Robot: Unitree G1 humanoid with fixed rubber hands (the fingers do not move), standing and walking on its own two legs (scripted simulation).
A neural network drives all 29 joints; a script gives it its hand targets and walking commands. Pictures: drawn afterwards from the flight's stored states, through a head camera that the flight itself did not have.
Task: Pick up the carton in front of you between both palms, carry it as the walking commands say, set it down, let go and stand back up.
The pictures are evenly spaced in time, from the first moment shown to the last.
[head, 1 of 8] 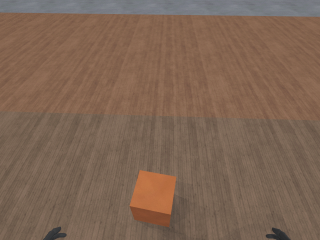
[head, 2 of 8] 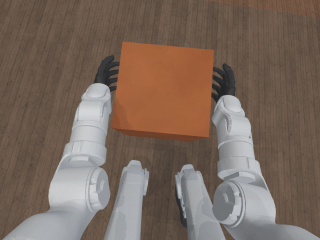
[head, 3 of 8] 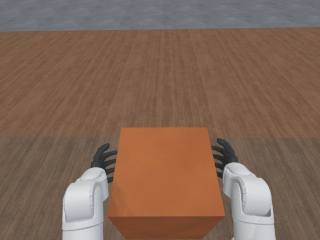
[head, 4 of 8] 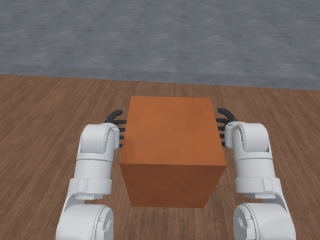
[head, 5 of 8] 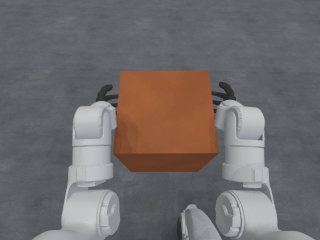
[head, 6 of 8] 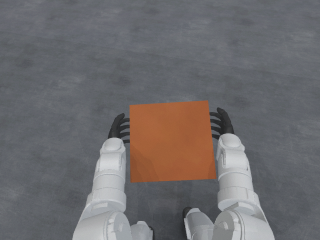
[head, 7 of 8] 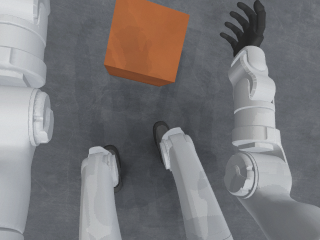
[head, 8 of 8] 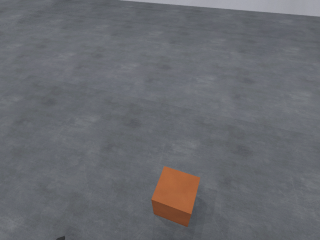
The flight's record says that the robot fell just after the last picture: no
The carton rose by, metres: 0.67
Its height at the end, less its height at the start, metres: -0.23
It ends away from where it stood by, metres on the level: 4.80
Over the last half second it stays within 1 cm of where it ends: yes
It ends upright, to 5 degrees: yes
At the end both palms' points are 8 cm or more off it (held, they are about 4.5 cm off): yes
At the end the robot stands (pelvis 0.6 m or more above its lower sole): yes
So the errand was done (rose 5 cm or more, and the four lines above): yes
